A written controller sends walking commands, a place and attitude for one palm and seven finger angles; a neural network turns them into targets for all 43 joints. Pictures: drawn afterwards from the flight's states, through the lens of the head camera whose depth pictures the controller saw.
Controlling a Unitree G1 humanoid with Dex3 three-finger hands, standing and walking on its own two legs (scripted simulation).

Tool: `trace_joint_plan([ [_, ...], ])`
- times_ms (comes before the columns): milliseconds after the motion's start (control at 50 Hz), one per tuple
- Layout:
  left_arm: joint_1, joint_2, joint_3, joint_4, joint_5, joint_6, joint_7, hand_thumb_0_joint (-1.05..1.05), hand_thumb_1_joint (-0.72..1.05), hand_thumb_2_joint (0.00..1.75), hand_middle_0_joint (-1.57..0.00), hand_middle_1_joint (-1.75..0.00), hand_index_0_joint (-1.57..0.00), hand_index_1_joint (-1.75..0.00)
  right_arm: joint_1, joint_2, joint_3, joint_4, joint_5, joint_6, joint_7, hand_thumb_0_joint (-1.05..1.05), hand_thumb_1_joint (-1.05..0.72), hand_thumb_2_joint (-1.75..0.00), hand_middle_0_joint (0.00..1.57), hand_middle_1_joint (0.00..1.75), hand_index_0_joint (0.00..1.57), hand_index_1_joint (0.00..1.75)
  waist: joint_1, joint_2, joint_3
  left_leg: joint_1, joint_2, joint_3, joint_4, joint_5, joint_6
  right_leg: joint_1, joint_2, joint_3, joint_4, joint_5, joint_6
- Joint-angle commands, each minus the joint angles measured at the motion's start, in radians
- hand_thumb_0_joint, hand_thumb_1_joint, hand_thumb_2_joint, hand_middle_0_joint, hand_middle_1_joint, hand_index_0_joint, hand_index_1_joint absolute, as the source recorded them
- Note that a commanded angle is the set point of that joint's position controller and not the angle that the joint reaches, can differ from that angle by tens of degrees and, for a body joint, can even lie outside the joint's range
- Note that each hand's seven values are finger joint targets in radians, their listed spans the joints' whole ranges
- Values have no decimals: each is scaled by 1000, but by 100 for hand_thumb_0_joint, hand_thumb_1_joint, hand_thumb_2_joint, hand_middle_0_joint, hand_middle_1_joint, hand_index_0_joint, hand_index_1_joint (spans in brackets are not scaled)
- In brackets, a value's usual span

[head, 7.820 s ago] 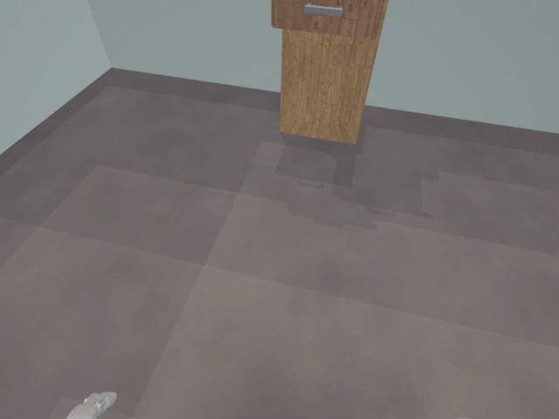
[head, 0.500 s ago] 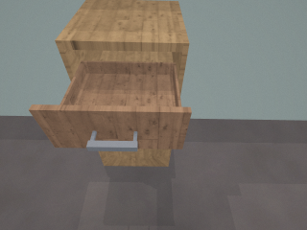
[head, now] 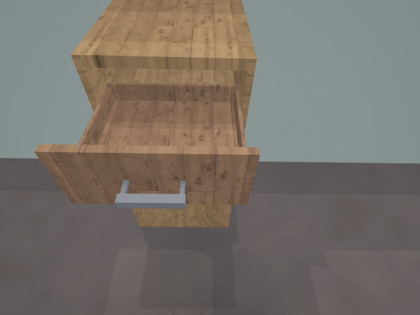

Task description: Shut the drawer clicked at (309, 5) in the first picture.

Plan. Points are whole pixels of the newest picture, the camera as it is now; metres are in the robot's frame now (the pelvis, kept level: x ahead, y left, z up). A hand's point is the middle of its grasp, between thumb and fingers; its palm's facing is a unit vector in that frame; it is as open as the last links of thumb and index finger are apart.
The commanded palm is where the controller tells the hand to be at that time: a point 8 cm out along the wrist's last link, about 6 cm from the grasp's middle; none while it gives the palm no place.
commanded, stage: look again from close up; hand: left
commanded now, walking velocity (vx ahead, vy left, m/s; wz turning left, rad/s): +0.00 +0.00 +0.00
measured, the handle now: (152, 193) +0.34 +0.14 +0.03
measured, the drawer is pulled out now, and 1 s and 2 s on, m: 0.29 0.29 0.29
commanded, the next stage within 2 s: shuffle to correct the standing spot in 0.22 s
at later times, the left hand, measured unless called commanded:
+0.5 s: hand out of the picture +0.00 +0.16 -0.18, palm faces +0.01 -0.99 -0.16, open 7.3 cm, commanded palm none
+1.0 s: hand out of the picture +0.09 +0.12 -0.19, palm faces +0.07 -0.98 -0.17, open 7.3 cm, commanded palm none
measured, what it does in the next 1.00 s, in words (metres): walks ahead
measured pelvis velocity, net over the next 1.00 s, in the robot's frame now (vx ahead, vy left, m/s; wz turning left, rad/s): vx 0.09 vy -0.05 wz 0.05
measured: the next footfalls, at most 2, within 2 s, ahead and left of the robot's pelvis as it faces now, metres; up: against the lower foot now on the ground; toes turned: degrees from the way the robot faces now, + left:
right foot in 1.04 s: +0.17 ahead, -0.21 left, +0.00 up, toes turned +0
right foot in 1.70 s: +0.09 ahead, -0.12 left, +0.00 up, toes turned +1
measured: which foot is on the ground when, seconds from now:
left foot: down 0.00-1.00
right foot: down 0.00-0.86, up 0.88-1.00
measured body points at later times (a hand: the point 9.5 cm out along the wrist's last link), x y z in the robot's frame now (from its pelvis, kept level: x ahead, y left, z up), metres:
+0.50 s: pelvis +0.01 +0.00 +0.00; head +0.01 +0.01 +0.45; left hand +0.00 +0.22 -0.17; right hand -0.02 -0.20 -0.16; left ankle -0.05 +0.09 -0.74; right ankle +0.01 -0.10 -0.74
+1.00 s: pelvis +0.09 -0.05 -0.01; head +0.12 -0.03 +0.44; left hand +0.09 +0.17 -0.18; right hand +0.09 -0.28 -0.16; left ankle +0.00 +0.07 -0.74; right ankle +0.09 -0.18 -0.71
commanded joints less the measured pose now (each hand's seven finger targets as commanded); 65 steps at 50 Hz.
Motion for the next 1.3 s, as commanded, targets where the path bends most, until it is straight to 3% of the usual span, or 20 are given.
trace_joint_plan([
  [0,62,78,8,-29,-5,-14,4,0,90,90,-20,-30,-20,-30,70,-86,-13,-21,-1,-10,-6,0,-90,-90,20,30,20,30,-1,15,46,-84,127,-102,-69,146,5,8,-122,128,-55,140,-27],
  [320,87,57,7,-11,-3,-12,4,0,90,90,-20,-30,-20,-30,89,-75,-13,-11,-1,-14,-10,0,-90,-90,20,30,20,30,-4,-2,48,-64,136,-102,-62,155,12,-11,-111,117,-38,125,-21],
  [440,72,40,18,-39,14,15,-14,0,90,90,-20,-30,-20,-30,78,-126,-38,-26,-13,6,-12,0,-90,-90,20,30,20,30,-5,79,158,-135,229,-218,-187,-205,65,-149,-42,25,97,-128,-9],
  [520,86,31,21,-51,21,11,-17,0,90,90,-20,-30,-20,-30,89,-123,-44,-33,-17,2,-17,0,-90,-90,20,30,20,30,-1,65,147,-99,271,-251,-148,-31,108,-189,-54,-11,158,-149,-6],
  [620,187,50,30,-6,10,-10,-4,0,90,90,-20,-30,-20,-30,96,-81,-37,-34,-11,-7,-22,0,-90,-90,20,30,20,30,16,-103,30,-153,130,-76,99,224,36,58,-131,77,65,274,-49],
  [680,233,98,45,13,5,-12,8,0,90,90,-20,-30,-20,-30,99,-40,-32,-29,-6,0,-23,0,-90,-90,20,30,20,30,18,-218,-15,-293,46,24,258,-82,-13,240,-240,190,15,634,-116],
  [720,213,100,48,4,11,-7,15,0,90,90,-20,-30,-20,-30,65,-34,-32,-30,-4,-3,-23,0,-90,-90,20,30,20,30,22,-142,-24,-338,52,19,304,-221,-18,285,-259,188,49,807,-185],
  [760,163,105,51,-23,10,5,12,0,90,90,-20,-30,-20,-30,79,-34,-39,-22,-5,-2,-24,0,-90,-90,20,30,20,30,-6,-50,-25,-269,56,29,177,-153,-15,242,-238,133,116,868,-177],
  [800,65,88,53,-78,-3,15,1,0,90,90,-20,-30,-20,-30,201,-89,-57,20,-19,-7,-40,0,-90,-90,20,30,20,30,-77,78,-42,39,175,-80,-30,333,37,-30,-117,10,324,634,-68],
  [820,36,50,44,-109,-1,16,-7,0,90,90,-20,-30,-20,-30,252,-150,-70,27,-28,-3,-46,0,-90,-90,20,30,20,30,-95,261,-34,166,383,-303,-31,692,134,-282,-23,-75,493,-19,-3],
  [840,9,69,48,-122,11,28,-5,0,90,90,-20,-30,-20,-30,245,-160,-65,21,-30,14,-45,0,-90,-90,20,30,20,30,-88,248,27,101,478,-351,-33,767,213,-360,-15,-14,644,-378,9],
  [860,-3,80,53,-126,16,38,1,0,90,90,-20,-30,-20,-30,211,-147,-56,2,-30,12,-41,0,-90,-90,20,30,20,30,-71,232,73,44,488,-331,-33,773,226,-381,-39,47,700,-397,4],
  [940,47,29,45,-120,-2,27,-14,0,90,90,-20,-30,-20,-30,-29,-127,-48,-88,-34,15,-31,0,-90,-90,20,30,20,30,27,167,94,-65,302,-87,70,680,81,-177,-103,-20,279,-293,7],
  [980,128,46,45,-72,1,13,-15,0,90,90,-20,-30,-20,-30,-27,-137,-52,-93,-13,23,-23,0,-90,-90,20,30,20,30,46,81,27,-67,202,-21,208,562,13,-15,-51,-89,34,69,31],
  [1020,127,137,55,-60,3,-2,-1,0,90,90,-20,-30,-20,-30,47,-78,-54,-101,9,32,-15,0,-90,-90,20,30,20,30,1,-121,-43,-173,92,8,242,114,-55,95,-227,154,40,629,-47],
  [1040,80,168,54,-72,2,-1,-2,0,90,90,-20,-30,-20,-30,84,-52,-51,-91,15,36,-9,0,-90,-90,20,30,20,30,-28,-160,-65,-144,65,7,205,-112,-64,57,-314,181,14,664,-94],
  [1080,-7,167,57,-117,3,9,-1,0,90,90,-20,-30,-20,-30,82,-53,-58,-84,11,39,-10,0,-90,-90,20,30,20,30,-41,-25,18,-105,95,-5,100,55,-53,-39,-234,135,76,567,-59],
  [1140,33,185,69,-101,3,2,10,0,90,90,-20,-30,-20,-30,59,-93,-68,-98,10,38,-13,0,-90,-90,20,30,20,30,1,-83,-67,-119,98,12,165,265,-62,99,-223,97,139,840,-33],
  [1220,76,225,90,-100,16,10,23,0,90,90,-20,-30,-20,-30,-2,-78,-69,-153,13,47,-7,0,-90,-90,20,30,20,30,54,-256,-132,-301,41,31,312,-241,-76,284,-355,210,89,1031,-136],
  [1280,11,218,91,-135,25,26,26,0,90,90,-20,-30,-20,-30,-22,-73,-72,-177,13,52,-1,0,-90,-90,20,30,20,30,33,-240,-125,-285,40,11,287,-244,-73,211,-352,181,82,873,-150],
])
